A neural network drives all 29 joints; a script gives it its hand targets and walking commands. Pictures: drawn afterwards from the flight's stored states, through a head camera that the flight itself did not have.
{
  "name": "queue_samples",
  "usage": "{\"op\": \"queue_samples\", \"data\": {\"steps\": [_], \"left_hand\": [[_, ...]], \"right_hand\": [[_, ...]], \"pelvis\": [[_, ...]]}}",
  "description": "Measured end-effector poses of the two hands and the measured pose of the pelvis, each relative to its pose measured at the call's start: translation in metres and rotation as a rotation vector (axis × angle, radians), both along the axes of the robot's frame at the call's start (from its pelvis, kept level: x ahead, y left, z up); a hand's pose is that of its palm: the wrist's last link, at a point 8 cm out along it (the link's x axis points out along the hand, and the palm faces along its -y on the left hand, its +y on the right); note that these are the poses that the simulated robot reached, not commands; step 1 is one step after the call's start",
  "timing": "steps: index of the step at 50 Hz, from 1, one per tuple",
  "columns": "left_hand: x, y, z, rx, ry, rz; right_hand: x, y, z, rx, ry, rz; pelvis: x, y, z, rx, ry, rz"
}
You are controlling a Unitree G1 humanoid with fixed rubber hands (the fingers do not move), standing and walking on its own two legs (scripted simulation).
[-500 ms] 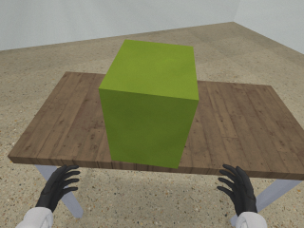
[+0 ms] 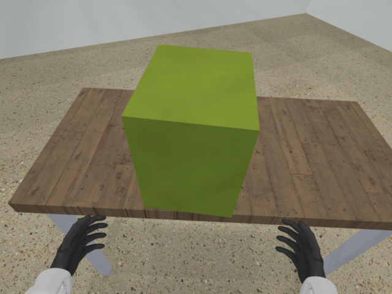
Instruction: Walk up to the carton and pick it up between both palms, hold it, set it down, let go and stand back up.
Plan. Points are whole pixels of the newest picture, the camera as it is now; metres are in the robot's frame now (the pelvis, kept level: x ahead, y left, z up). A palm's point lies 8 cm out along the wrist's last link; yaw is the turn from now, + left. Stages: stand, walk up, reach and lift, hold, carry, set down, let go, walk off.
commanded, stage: set down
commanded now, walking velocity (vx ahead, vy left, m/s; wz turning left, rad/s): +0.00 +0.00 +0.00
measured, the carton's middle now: (195, 132) +0.45 +0.02 +0.09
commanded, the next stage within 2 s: let go in 1.06 s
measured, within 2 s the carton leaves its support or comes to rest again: neither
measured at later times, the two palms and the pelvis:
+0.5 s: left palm (78, 278) +0.17 +0.24 -0.02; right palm (308, 282) +0.17 -0.20 -0.03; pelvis +0.01 +0.00 +0.00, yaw +0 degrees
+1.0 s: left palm (87, 292) +0.15 +0.23 -0.06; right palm (302, 287) +0.17 -0.21 -0.08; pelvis +0.01 +0.00 +0.00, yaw +0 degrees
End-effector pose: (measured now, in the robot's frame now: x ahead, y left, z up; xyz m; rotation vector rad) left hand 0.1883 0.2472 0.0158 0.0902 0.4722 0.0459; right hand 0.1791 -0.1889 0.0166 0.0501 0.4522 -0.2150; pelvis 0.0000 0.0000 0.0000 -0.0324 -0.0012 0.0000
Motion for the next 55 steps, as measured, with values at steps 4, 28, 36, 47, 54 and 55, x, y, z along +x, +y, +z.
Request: {"op": "queue_samples", "data": {"steps": [4, 28, 36, 47, 54, 55], "left_hand": [[-0.001, 0.000, -0.005, -0.003, 0.026, 0.007], [-0.022, -0.013, -0.044, -0.050, 0.179, 0.071], [-0.032, -0.016, -0.058, -0.050, 0.243, 0.103], [-0.036, -0.021, -0.074, -0.047, 0.304, 0.127], [-0.036, -0.022, -0.081, -0.039, 0.333, 0.129], [-0.036, -0.022, -0.082, -0.037, 0.338, 0.128]], "right_hand": [[0.000, -0.002, -0.005, -0.002, 0.008, -0.005], [-0.012, -0.014, -0.051, -0.017, 0.120, 0.007], [-0.012, -0.017, -0.068, -0.017, 0.163, 0.032], [-0.010, -0.018, -0.091, -0.024, 0.230, 0.074], [-0.011, -0.020, -0.097, -0.035, 0.250, 0.093], [-0.011, -0.020, -0.098, -0.037, 0.254, 0.097]], "pelvis": [[0.003, 0.000, 0.000, -0.001, 0.003, 0.000], [0.007, 0.001, 0.000, -0.001, 0.007, 0.000], [0.007, 0.001, 0.000, -0.001, 0.007, 0.000], [0.007, 0.001, 0.000, -0.001, 0.007, 0.000], [0.008, 0.001, 0.000, -0.001, 0.008, 0.000], [0.008, 0.001, 0.000, -0.001, 0.008, 0.000]]}}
